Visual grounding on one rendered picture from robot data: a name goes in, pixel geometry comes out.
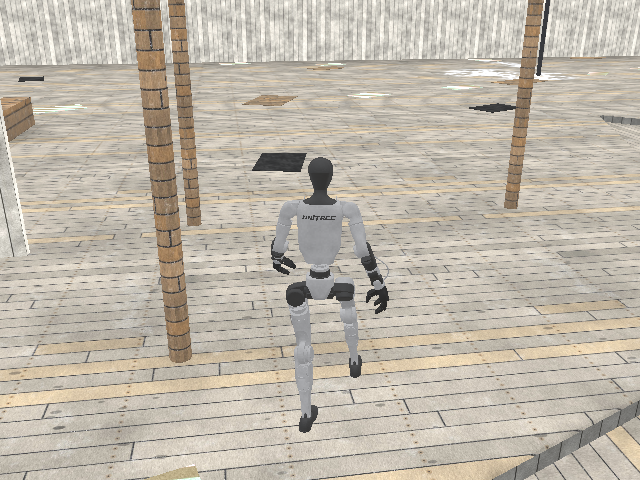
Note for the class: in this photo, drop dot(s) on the right robot hand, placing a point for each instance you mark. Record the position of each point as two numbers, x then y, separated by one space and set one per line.
383 298

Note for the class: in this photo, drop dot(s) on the robot left upper arm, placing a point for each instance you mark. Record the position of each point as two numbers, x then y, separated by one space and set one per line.
288 211

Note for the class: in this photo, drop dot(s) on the robot right upper arm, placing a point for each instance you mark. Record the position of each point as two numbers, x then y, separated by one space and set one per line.
351 211

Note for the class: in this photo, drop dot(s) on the robot left foot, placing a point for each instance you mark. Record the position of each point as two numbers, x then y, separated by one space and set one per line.
305 423

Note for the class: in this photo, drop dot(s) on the left robot hand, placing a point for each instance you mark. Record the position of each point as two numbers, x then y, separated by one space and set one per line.
287 262

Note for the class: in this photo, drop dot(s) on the robot right forearm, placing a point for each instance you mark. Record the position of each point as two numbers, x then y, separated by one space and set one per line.
372 270

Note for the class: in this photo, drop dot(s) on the left robot shin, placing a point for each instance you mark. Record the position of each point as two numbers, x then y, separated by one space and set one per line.
304 381

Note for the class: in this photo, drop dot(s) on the robot left forearm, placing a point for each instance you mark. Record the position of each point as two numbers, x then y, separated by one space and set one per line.
276 257

